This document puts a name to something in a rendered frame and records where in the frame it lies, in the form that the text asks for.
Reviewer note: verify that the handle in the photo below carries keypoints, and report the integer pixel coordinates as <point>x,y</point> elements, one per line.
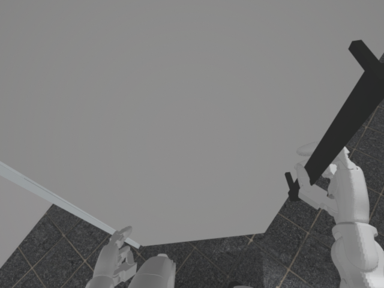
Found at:
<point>362,101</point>

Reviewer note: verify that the robot right forearm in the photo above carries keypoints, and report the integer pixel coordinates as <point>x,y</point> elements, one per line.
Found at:
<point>357,256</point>

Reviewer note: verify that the robot left forearm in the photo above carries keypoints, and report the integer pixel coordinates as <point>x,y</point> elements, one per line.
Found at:
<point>100,282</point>

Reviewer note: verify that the left robot thigh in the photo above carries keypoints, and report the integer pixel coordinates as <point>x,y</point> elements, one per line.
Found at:
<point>156,272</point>

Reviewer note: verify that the left robot hand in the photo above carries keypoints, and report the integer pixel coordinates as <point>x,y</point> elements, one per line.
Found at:
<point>109,262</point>

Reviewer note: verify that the right robot hand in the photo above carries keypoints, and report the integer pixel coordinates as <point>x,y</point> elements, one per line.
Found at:
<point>347,185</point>

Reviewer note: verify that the fridge door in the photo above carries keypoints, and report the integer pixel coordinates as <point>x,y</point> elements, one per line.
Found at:
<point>178,118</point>

